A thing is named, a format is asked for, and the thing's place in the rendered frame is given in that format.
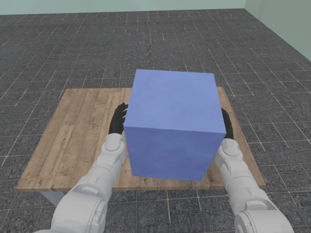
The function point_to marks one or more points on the left robot hand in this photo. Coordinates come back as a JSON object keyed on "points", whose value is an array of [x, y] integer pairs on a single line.
{"points": [[116, 125]]}

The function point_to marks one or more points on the carton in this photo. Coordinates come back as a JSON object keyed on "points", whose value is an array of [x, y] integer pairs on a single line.
{"points": [[174, 124]]}

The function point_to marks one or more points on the robot right upper arm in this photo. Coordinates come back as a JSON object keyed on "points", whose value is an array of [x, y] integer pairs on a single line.
{"points": [[261, 221]]}

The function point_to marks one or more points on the robot left upper arm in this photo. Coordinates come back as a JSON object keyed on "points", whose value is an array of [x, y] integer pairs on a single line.
{"points": [[79, 213]]}

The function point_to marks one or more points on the right robot hand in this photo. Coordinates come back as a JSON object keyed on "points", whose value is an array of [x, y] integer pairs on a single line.
{"points": [[228, 127]]}

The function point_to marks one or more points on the left robot forearm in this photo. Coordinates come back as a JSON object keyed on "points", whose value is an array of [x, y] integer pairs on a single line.
{"points": [[104, 172]]}

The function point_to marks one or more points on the table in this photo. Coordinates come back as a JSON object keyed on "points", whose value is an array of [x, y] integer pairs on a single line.
{"points": [[72, 141]]}

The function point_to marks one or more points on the right robot forearm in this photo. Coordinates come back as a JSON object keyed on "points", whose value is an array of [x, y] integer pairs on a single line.
{"points": [[240, 184]]}

